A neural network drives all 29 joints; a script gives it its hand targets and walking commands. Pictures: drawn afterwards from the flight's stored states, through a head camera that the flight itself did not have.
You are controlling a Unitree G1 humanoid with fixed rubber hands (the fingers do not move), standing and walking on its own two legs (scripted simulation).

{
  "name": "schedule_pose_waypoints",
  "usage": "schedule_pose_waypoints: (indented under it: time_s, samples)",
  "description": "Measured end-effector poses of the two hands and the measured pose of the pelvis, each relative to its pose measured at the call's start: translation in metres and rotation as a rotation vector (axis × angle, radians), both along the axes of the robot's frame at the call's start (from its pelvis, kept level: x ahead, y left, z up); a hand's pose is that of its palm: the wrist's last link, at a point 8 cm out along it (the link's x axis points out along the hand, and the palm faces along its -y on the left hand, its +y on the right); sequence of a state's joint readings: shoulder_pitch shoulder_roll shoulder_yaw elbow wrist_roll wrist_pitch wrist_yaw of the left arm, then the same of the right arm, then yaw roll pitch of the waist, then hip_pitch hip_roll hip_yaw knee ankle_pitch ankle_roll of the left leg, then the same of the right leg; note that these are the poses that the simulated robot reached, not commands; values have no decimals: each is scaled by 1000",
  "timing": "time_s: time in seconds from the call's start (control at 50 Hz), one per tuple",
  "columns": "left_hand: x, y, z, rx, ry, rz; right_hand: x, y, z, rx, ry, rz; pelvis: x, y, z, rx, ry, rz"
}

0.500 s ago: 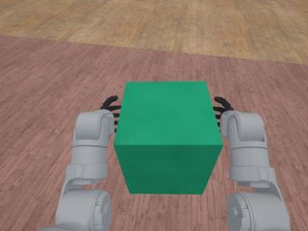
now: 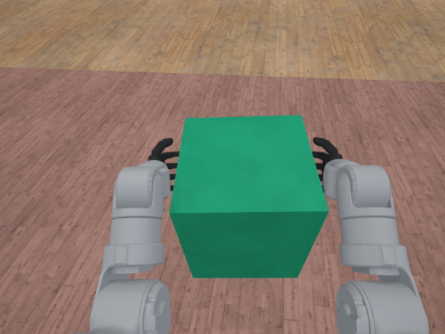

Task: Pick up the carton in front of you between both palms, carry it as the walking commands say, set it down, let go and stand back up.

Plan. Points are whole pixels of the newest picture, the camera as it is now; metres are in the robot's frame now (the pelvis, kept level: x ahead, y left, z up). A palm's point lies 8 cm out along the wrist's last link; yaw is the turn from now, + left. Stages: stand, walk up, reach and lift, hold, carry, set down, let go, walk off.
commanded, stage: carry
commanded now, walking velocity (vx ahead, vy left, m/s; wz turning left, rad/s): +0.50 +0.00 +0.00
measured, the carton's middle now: (243, 201) +0.35 -0.01 +0.04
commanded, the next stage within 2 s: none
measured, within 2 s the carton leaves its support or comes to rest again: neither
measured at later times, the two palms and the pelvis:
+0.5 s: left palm (158, 93) +0.64 +0.19 +0.10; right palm (280, 87) +0.64 -0.11 +0.10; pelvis +0.28 +0.03 -0.03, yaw -1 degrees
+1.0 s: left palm (190, 50) +0.92 +0.14 +0.07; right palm (283, 48) +0.91 -0.16 +0.06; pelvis +0.56 +0.00 -0.06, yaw +1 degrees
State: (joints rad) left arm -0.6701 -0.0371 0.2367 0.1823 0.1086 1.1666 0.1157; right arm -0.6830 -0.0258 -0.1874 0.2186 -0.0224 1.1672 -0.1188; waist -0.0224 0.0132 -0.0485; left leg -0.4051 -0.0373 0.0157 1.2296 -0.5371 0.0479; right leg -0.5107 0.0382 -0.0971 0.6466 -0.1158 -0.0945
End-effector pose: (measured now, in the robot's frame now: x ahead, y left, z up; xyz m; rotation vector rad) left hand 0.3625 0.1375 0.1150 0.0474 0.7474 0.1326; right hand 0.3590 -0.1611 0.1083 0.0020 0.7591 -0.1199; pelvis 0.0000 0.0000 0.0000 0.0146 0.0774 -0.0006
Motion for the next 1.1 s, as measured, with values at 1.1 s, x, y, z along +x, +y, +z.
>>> schedule_pose_waypoints:
  time_s: [1.1]
  samples:
    - [582, 7, -86, -6, 74, 28, 598, 7, -82, -31, 73, 53, 604, -11, -62, -1, -10, 9]
